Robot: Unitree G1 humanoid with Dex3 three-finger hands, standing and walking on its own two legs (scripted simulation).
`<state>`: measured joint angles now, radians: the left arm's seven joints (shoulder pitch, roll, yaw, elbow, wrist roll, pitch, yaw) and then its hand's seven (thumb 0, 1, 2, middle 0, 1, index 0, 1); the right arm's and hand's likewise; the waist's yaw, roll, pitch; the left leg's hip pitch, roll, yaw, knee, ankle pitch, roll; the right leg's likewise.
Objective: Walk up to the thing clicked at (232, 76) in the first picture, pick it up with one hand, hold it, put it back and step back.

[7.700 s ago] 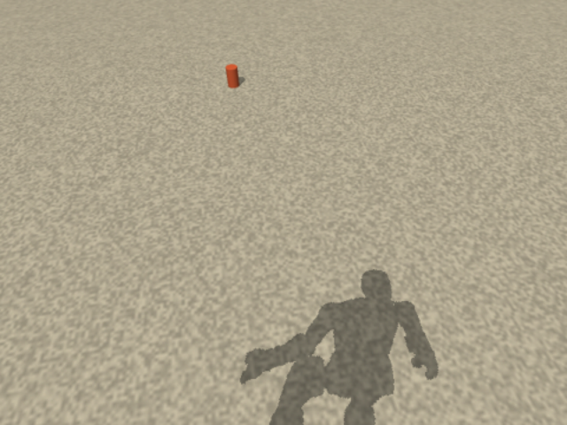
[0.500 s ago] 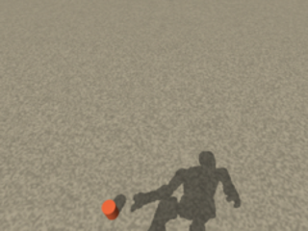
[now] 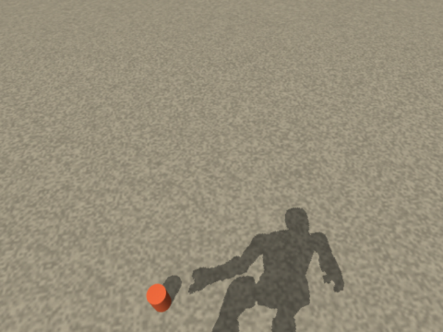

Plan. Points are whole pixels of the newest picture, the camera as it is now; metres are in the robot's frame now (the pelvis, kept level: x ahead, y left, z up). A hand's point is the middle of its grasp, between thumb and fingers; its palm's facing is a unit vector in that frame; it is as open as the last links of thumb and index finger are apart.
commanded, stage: stand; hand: left
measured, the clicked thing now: (159, 298) +0.36 +0.28 -0.72
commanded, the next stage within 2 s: none
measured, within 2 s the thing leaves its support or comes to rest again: neither
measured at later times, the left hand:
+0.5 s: hand out of the picture +0.06 +0.24 -0.16, palm faces -0.03 -0.94 -0.34, open 7.4 cm
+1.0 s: hand out of the picture +0.06 +0.24 -0.15, palm faces -0.03 -0.94 -0.35, open 7.4 cm
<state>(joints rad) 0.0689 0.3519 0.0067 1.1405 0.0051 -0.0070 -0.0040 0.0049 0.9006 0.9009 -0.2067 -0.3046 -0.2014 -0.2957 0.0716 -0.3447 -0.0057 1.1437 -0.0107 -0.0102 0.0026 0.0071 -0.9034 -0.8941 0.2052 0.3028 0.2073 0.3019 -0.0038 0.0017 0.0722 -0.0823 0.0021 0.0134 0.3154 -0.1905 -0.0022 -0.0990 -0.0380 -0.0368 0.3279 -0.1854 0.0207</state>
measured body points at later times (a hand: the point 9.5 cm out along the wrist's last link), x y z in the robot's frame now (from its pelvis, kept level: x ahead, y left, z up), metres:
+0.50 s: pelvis -0.02 -0.01 +0.00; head -0.01 -0.02 +0.45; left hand +0.06 +0.29 -0.13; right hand +0.06 -0.31 -0.14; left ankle -0.01 +0.12 -0.75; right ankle +0.00 -0.13 -0.75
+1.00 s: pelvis -0.02 -0.02 +0.00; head -0.01 -0.02 +0.45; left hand +0.06 +0.29 -0.13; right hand +0.05 -0.32 -0.14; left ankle -0.01 +0.12 -0.75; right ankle +0.00 -0.13 -0.75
